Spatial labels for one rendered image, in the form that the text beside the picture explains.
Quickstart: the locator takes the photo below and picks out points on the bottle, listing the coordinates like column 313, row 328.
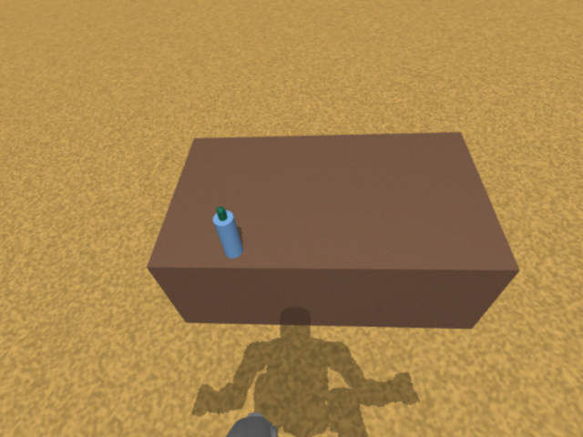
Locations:
column 228, row 233

